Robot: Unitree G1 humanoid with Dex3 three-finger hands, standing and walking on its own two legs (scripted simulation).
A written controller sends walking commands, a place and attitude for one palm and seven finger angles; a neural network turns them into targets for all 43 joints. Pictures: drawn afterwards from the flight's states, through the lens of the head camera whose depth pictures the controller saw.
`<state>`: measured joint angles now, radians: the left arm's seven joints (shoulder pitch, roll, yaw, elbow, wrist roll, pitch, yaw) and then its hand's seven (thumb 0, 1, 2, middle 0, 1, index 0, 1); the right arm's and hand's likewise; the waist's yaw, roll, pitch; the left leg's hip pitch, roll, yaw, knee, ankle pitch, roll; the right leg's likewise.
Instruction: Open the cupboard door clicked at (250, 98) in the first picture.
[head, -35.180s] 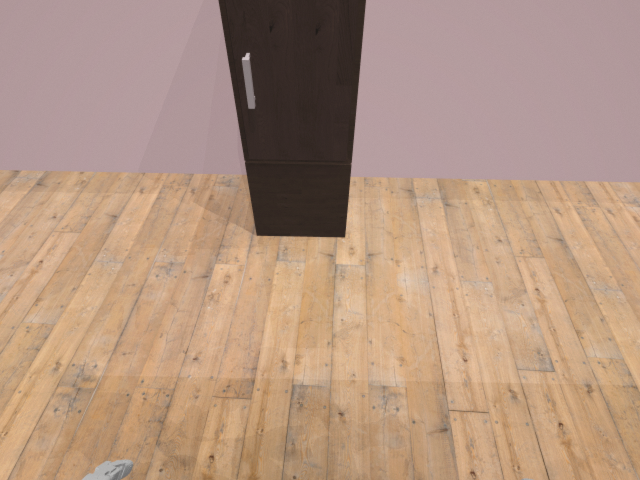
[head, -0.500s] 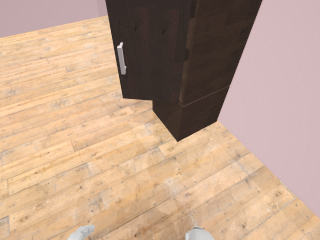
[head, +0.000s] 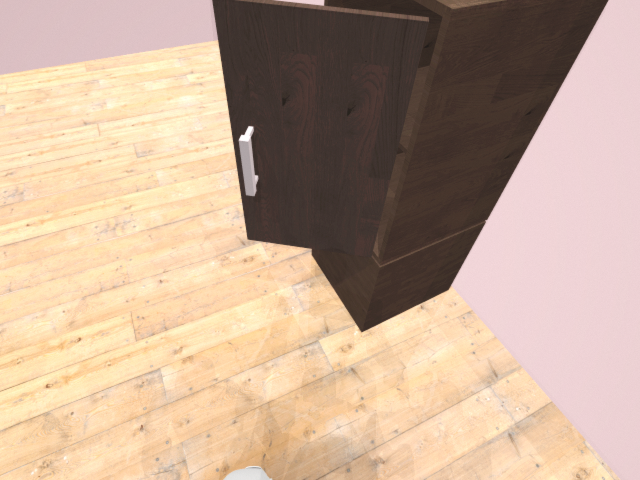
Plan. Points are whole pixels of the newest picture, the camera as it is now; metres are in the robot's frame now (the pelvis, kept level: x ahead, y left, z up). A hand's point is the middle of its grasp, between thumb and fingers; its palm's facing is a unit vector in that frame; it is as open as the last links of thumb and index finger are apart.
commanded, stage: take the last steps up to it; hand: left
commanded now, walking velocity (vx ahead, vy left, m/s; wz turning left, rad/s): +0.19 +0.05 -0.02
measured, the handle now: (250, 161) +0.71 +0.20 -0.05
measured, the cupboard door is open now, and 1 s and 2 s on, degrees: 54 54 54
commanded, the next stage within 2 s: come to a stop and stand still in 0.10 s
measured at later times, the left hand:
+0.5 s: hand (197, 456) +0.18 +0.19 -0.17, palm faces -0.03 -0.97 -0.22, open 7.3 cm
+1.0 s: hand out of the picture +0.14 +0.21 -0.17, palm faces -0.01 -0.96 -0.27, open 7.3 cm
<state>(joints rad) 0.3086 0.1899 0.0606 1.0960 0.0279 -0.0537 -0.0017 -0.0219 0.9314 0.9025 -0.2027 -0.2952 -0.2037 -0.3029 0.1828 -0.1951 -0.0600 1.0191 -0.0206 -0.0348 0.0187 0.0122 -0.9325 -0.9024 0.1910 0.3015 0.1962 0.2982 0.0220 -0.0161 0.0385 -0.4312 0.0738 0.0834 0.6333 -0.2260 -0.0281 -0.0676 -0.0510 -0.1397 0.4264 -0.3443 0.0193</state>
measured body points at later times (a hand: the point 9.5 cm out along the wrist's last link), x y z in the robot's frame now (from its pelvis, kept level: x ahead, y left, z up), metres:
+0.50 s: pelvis +0.12 +0.01 +0.00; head +0.15 +0.00 +0.45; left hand +0.18 +0.24 -0.15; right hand +0.11 -0.21 -0.17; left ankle +0.10 +0.12 -0.74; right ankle +0.13 -0.10 -0.74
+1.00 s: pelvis +0.10 +0.02 -0.01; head +0.12 +0.00 +0.44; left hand +0.14 +0.26 -0.15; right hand +0.17 -0.21 -0.17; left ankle +0.10 +0.12 -0.74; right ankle +0.08 -0.11 -0.74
